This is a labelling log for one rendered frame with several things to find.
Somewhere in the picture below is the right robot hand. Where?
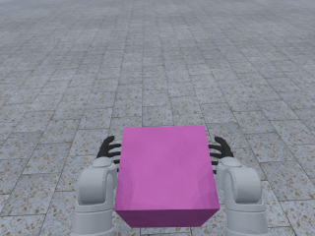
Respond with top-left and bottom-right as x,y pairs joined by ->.
208,136 -> 234,174

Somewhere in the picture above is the carton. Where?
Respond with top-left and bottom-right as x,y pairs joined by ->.
114,126 -> 221,228

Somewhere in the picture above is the robot left forearm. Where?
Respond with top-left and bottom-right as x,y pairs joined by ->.
69,156 -> 118,236

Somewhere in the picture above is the left robot hand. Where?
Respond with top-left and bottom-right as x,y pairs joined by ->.
96,136 -> 122,172

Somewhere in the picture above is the robot right forearm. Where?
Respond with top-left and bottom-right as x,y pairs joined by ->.
216,156 -> 273,236

